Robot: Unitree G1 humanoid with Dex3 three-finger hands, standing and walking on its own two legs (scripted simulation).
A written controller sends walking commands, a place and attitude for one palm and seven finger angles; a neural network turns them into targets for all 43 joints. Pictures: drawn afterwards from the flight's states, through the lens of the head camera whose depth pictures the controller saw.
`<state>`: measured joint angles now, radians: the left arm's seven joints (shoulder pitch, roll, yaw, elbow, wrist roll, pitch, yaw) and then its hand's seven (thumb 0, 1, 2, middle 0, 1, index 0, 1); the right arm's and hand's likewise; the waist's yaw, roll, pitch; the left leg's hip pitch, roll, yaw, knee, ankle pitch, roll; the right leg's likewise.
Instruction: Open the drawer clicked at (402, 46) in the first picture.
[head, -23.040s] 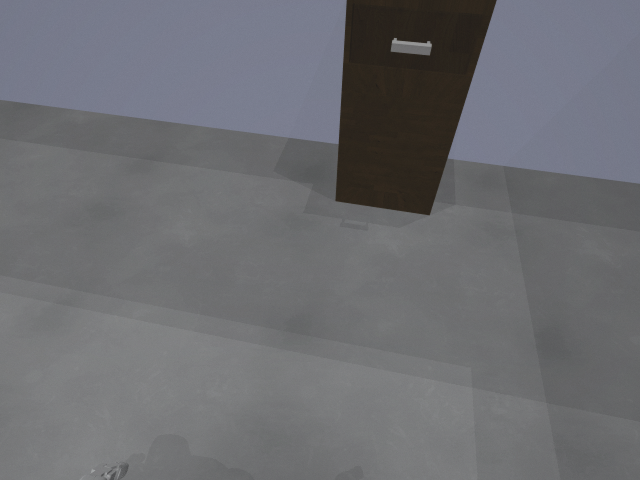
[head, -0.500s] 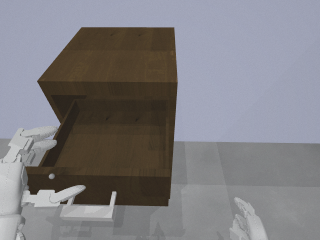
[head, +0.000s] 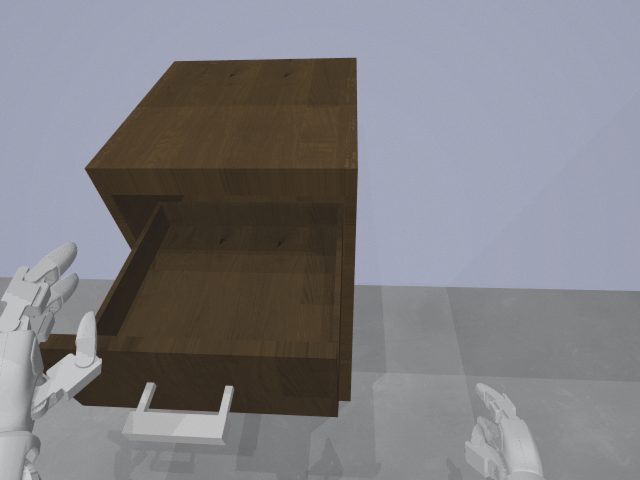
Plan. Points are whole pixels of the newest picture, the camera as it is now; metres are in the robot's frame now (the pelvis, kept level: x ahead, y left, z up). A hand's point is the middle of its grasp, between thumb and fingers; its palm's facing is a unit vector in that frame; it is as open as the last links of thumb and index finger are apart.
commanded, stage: draw the hand back to the body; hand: left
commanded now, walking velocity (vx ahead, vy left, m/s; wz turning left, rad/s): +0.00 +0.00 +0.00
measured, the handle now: (183, 409) +0.20 +0.21 -0.02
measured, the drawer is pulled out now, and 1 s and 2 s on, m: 0.29 0.29 0.29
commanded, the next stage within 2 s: step back with the hand held close in 0.10 s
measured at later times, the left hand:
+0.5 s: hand (84, 368) +0.17 +0.24 +0.15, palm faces +0.26 -0.81 -0.53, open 7.4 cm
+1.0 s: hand out of the picture +0.09 +0.28 +0.16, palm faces +0.36 -0.80 -0.49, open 7.4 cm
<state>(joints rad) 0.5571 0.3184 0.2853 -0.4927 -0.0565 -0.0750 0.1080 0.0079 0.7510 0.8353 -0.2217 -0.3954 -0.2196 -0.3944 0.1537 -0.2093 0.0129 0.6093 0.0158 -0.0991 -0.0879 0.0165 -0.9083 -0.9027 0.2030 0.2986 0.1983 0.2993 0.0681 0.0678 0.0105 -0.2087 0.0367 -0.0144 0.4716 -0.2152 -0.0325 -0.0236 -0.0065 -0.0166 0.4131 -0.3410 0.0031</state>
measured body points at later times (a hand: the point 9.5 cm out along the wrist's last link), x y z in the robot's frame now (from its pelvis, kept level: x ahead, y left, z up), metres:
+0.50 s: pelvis -0.02 +0.01 +0.00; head +0.02 +0.00 +0.45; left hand +0.15 +0.28 +0.18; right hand +0.17 -0.23 -0.09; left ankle +0.03 +0.14 -0.74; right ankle -0.07 -0.12 -0.74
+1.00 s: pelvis -0.10 +0.03 -0.02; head -0.06 +0.05 +0.43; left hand +0.07 +0.32 +0.18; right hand +0.09 -0.19 -0.09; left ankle +0.03 +0.14 -0.74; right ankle -0.09 -0.11 -0.73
